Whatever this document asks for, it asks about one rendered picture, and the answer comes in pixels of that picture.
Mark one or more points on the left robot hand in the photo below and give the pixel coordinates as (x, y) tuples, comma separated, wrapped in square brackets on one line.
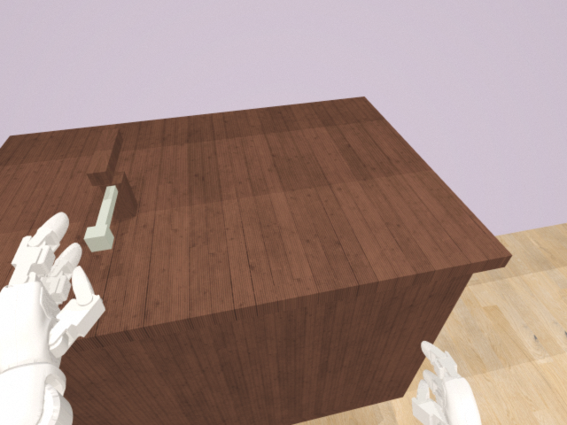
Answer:
[(29, 304)]

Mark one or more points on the robot left forearm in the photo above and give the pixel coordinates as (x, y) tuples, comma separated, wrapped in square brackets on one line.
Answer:
[(32, 394)]

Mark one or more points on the counter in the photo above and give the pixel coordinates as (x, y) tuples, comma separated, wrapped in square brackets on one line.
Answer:
[(269, 266)]

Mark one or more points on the right robot hand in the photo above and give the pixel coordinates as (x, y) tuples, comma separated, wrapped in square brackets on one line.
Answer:
[(456, 404)]

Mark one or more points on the tap lever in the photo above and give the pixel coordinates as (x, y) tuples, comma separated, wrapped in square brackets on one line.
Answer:
[(100, 237)]

